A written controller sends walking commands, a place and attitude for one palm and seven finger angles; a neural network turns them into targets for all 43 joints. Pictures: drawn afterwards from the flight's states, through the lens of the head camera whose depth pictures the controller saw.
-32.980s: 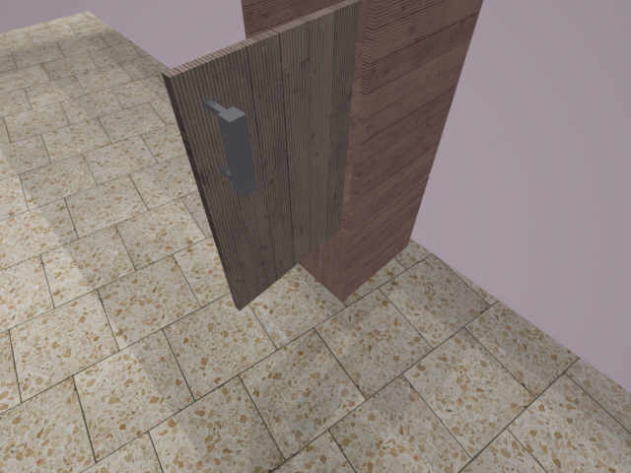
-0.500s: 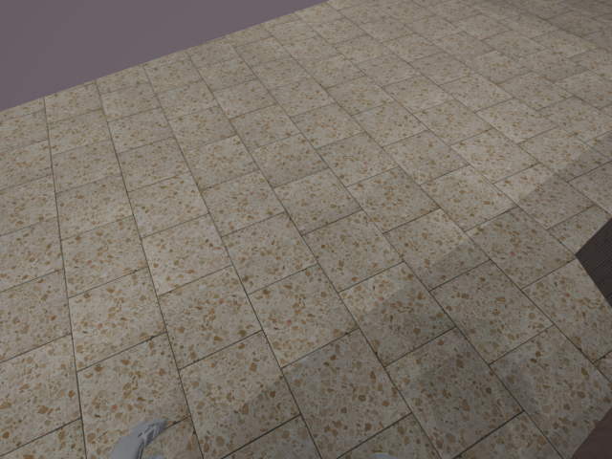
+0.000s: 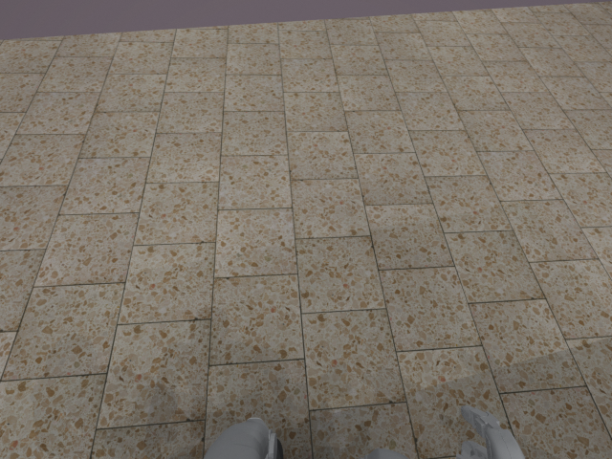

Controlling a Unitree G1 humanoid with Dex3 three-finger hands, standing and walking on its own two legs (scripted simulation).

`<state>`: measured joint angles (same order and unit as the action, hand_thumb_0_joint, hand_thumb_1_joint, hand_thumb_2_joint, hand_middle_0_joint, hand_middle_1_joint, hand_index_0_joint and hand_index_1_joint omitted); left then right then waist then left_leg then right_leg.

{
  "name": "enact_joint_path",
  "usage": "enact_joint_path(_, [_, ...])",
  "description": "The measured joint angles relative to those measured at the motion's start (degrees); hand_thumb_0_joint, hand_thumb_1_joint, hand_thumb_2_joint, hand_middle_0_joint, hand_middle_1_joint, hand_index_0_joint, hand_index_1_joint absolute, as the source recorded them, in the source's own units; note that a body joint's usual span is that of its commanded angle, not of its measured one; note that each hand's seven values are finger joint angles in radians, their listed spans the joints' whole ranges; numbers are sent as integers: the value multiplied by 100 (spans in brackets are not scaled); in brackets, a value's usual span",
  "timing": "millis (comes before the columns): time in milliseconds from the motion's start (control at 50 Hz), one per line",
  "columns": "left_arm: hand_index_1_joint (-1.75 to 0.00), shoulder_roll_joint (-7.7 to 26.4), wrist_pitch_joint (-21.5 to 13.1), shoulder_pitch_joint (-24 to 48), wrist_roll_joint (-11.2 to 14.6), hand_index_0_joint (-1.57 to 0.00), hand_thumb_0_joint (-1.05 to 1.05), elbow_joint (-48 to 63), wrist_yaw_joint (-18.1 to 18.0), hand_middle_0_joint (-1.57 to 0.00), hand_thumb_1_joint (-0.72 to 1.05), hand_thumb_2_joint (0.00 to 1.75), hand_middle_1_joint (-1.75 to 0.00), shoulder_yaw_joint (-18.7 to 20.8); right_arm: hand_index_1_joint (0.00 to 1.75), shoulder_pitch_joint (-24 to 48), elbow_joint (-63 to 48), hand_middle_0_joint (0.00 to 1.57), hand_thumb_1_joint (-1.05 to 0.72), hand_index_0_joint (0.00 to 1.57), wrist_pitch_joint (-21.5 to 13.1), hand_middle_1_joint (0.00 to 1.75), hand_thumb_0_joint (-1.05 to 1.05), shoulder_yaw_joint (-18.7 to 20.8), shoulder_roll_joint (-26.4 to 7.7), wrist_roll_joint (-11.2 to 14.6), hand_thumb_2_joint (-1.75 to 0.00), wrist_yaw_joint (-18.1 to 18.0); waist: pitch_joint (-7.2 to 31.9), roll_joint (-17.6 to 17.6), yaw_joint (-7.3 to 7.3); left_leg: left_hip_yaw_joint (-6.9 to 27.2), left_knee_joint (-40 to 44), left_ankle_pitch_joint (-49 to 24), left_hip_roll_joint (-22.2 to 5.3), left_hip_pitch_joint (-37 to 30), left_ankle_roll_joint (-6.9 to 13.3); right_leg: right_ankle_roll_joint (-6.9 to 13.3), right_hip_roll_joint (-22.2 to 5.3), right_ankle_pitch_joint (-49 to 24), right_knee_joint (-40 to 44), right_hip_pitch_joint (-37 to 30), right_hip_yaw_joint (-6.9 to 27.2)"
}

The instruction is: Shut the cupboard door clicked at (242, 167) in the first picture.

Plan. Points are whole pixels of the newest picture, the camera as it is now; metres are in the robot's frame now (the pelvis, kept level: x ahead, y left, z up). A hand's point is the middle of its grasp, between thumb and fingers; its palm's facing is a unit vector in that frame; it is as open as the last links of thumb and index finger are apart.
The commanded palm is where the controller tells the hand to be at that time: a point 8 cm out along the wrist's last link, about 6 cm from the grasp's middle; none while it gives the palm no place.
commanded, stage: turn to face it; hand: left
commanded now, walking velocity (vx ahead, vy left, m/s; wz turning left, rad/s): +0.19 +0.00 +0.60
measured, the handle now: out of the picture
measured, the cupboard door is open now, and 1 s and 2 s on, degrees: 62 62 62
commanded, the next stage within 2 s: none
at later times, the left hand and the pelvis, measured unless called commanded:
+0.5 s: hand (222, 371) +0.24 +0.14 -0.15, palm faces -0.04 -0.98 -0.20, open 7.2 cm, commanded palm none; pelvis +0.16 -0.03 +0.02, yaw -5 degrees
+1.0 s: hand (219, 277) +0.39 +0.18 -0.13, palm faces -0.35 -0.91 -0.22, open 7.4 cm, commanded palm none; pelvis +0.21 +0.01 +0.03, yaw -23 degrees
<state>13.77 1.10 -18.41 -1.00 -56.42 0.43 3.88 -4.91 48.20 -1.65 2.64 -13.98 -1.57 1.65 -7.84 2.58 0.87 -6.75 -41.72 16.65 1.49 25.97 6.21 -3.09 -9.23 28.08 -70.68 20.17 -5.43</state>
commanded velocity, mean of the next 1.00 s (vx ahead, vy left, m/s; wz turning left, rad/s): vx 0.00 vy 0.00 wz -0.56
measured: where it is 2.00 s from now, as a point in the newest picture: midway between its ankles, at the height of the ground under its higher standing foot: (302, 416)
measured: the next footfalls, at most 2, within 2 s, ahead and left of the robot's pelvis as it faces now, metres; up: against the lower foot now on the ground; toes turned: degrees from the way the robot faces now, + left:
right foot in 0.36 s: +0.23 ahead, -0.14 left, +0.00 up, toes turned -6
left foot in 0.74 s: +0.26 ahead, +0.12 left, +0.00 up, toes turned -12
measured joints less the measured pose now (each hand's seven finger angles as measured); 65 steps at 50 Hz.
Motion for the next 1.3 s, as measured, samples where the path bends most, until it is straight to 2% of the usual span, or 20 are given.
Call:
enact_joint_path(60, [-30, 13, -16, 420, -43, -20, 1, 212, 19, -20, 91, 89, -30, 58, 30, -220, 133, 20, -90, 19, -5, 29, 0, -28, 32, -3, -90, -99, 66, -32, -2, 158, 521, -85, 154, -394, -60, -22, 54, -497, -80, 756, 318])
enact_joint_path(160, [-30, -54, -95, 906, -49, -20, 1, 513, -22, -19, 91, 89, -29, 9, 30, -587, 471, 20, -90, 20, -2, 29, 0, -102, 228, 24, -90, -186, 246, -98, -52, 386, 1373, -236, 247, -1115, -42, -91, 159, -1138, 826, 1331, 519])
enact_joint_path(260, [-30, -213, -56, 1040, -22, -20, 0, 415, -81, -19, 91, 90, -29, -130, 30, -889, 834, 20, -91, 20, 20, 29, 0, -142, 470, 26, -90, -266, 399, -123, -95, 357, 1743, -48, 189, -1808, -153, 56, 406, -1611, 2204, 978, 471])
enact_joint_path(360, [-30, -425, 47, 844, -26, -20, 0, 304, -20, -19, 91, 90, -29, -182, 30, -1032, 1041, 20, -91, 20, 156, 29, 0, -121, 512, 20, -90, -302, 404, -223, -120, 18, 1287, 622, 33, -2123, -301, 252, 707, -1728, 3278, 186, 261])
enact_joint_path(400, [-30, -514, -5, 769, -50, -20, 0, 263, -3, -20, 91, 89, -30, -181, 30, -1011, 1083, 20, -91, 20, 215, 29, 0, -79, 470, 59, -90, -309, 356, -372, -124, -67, 546, 989, -169, -1883, -399, 410, 891, -1290, 3489, -24, 245])
enact_joint_path(460, [-30, -587, -78, 739, -9, -20, 0, 249, -104, -20, 92, 89, -30, -133, 30, -832, 1064, 20, -91, 20, 357, 29, 0, -24, 421, 114, -90, -320, 176, -432, -130, 329, -1392, 1543, -152, -1004, -656, 537, 1035, -1299, 3524, -62, 294])
enact_joint_path(520, [-30, -516, 1, 669, -19, -20, -1, 244, -158, -20, 93, 89, -30, -80, 30, -687, 939, 20, -91, 20, 446, 29, 0, 13, 377, 103, -90, -303, 169, -371, -91, 542, -2141, 1277, -186, -339, -784, 562, 1105, -1489, 3921, -197, 424])
enact_joint_path(600, [-30, -386, 81, 563, -51, -20, 0, 195, -130, -20, 92, 89, -30, -25, 30, -527, 695, 20, -91, 19, 452, 29, 0, 43, 327, 80, -90, -274, 261, -249, -85, 650, -1527, 922, -309, -68, -884, 498, 1122, -1631, 4248, -275, 655])
enact_joint_path(700, [-30, -223, 175, 535, -52, -20, 0, 231, -54, -20, 91, 89, -30, 52, 30, -378, 449, 20, -90, 19, 369, 29, 0, 35, 280, 110, -90, -289, 328, -101, -9, 713, 22, 519, -294, -454, -907, 340, 1141, -1528, 4108, -199, 1006])
enact_joint_path(740, [-30, -172, 232, 513, -14, -20, 0, 278, -37, -20, 91, 89, -30, 71, 30, -405, 354, 20, -90, 19, 271, 29, 0, 6, 227, 105, -90, -295, 416, -127, -16, 706, 874, -25, -337, -782, -806, 248, 1223, -1373, 3836, -63, 1113])
enact_joint_path(760, [-30, -123, 265, 555, 9, -20, 0, 282, -25, -20, 91, 89, -30, 87, 30, -405, 337, 20, -90, 19, 233, 29, 0, -4, 239, 76, -90, -307, 411, -83, -21, 642, 830, -114, -328, -779, -708, 246, 1217, -958, 3505, 56, 1131])
enact_joint_path(800, [-30, -15, 326, 634, 0, -20, 0, 304, 11, -20, 91, 89, -30, 116, 30, -425, 308, 20, -90, 19, 219, 29, 0, -63, 283, 10, -90, -308, 383, -10, 13, 453, 752, 67, -376, -875, -595, 217, 1193, -190, 2452, 379, 978])
enact_joint_path(860, [-30, 109, 355, 755, -10, -20, 1, 382, 95, -20, 91, 89, -30, 163, 30, -515, 272, 20, -90, 20, 242, 29, 0, -127, 316, -32, -90, -317, 367, -28, 28, 245, 1016, 112, -508, -1138, -567, 113, 1070, -42, 1242, 719, 621])
enact_joint_path(940, [-30, 173, 357, 901, -3, -20, 1, 530, 147, -19, 91, 89, -29, 152, 30, -592, 282, 20, -90, 20, 247, 29, 0, -127, 288, -39, -90, -310, 312, -167, 10, -49, 1266, 75, -705, -1414, -588, 54, 864, -168, 1407, 635, 314])
enact_joint_path(1060, [-30, 170, 345, 1159, -19, -19, 1, 656, 174, -19, 91, 90, -29, 91, 30, -738, 330, 20, -90, 20, 284, 29, 0, -37, 156, -33, -90, -257, 224, -348, -163, -542, 985, 385, -942, -1550, -708, 179, 786, -424, 2646, 101, 113])
enact_joint_path(1120, [-30, 173, 215, 1217, -30, -20, 0, 780, 179, -19, 91, 90, -29, 26, 30, -894, 377, 20, -90, 20, 350, 29, 0, 20, 34, 21, -90, -219, 267, -401, -207, -698, 312, 721, -1066, -1338, -828, 361, 810, -1107, 3673, -390, 64])
enact_joint_path(1140, [-30, 121, 136, 1259, -30, -20, 0, 777, 143, -19, 91, 90, -29, 9, 30, -872, 421, 20, -90, 20, 409, 29, 0, 49, -40, 44, -90, -213, 230, -497, -217, -503, -250, 1029, -1085, -1102, -884, 416, 869, -992, 3568, -334, 78])
enact_joint_path(1180, [-30, 10, 58, 1268, -8, -20, 0, 801, 63, -19, 91, 89, -29, -51, 30, -778, 489, 20, -90, 20, 555, 29, 0, 84, -147, 71, -90, -254, 152, -605, -241, 44, -1444, 1449, -877, -575, -948, 458, 932, -900, 3416, -271, 147])
enact_joint_path(1220, [-30, -60, 78, 1201, -5, -20, 0, 820, -5, -20, 91, 89, -30, -85, 30, -688, 502, 20, -90, 20, 615, 29, 0, 93, -170, 79, -90, -267, 128, -573, -236, 309, -2163, 1308, -701, -160, -1004, 451, 956, -999, 3555, -312, 284])
enact_joint_path(1300, [-30, -124, 182, 1049, -36, -20, 0, 735, -21, -20, 91, 89, -30, -128, 30, -613, 360, 20, -90, 19, 583, 29, 1, 76, -101, 66, -90, -216, 200, -394, -243, 442, -1964, 862, -592, 142, -1073, 422, 968, -1212, 3894, -390, 559])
